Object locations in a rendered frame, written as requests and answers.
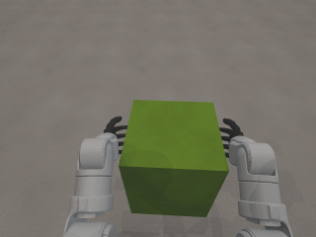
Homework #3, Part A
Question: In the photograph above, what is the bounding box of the robot right forearm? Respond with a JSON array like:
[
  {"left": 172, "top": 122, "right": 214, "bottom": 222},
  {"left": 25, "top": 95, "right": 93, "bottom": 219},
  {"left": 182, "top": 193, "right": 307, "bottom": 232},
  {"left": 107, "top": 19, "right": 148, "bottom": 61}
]
[{"left": 228, "top": 135, "right": 293, "bottom": 237}]

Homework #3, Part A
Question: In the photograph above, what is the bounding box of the carton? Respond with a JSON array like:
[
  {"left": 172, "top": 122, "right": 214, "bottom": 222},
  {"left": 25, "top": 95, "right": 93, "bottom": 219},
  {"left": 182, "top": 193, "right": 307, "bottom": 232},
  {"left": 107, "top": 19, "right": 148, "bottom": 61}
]
[{"left": 118, "top": 100, "right": 229, "bottom": 217}]

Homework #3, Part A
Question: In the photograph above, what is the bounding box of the robot left upper arm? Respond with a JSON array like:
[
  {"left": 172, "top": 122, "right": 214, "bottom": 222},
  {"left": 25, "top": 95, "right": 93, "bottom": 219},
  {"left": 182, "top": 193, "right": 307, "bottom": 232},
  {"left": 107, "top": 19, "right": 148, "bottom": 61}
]
[{"left": 64, "top": 221, "right": 118, "bottom": 237}]

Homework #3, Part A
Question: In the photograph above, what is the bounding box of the robot left hand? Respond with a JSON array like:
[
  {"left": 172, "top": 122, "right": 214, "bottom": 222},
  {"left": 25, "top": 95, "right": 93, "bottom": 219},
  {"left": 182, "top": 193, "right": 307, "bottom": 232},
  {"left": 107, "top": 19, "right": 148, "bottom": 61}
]
[{"left": 104, "top": 117, "right": 128, "bottom": 154}]

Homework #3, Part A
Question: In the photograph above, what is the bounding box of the robot right hand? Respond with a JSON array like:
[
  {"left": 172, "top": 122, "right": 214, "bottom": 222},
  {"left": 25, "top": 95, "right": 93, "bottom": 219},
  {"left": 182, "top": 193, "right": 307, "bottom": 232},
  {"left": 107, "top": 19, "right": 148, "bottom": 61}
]
[{"left": 219, "top": 118, "right": 244, "bottom": 158}]

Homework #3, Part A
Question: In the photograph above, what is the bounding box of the robot left forearm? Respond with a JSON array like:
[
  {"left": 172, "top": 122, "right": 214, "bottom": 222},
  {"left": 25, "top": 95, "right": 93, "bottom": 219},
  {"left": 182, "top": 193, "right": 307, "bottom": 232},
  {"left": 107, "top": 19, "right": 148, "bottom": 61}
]
[{"left": 62, "top": 132, "right": 119, "bottom": 237}]

